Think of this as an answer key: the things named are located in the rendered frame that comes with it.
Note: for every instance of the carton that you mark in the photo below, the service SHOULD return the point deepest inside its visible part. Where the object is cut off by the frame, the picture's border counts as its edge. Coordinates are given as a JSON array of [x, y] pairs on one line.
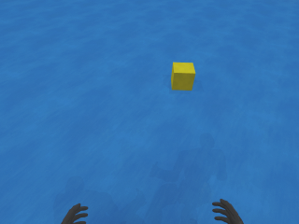
[[182, 76]]

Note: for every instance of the left robot hand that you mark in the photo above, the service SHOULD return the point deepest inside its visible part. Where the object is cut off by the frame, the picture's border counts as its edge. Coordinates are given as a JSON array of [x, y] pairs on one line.
[[71, 215]]

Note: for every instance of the right robot hand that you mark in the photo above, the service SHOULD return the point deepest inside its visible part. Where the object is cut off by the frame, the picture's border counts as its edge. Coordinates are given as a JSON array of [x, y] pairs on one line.
[[232, 216]]

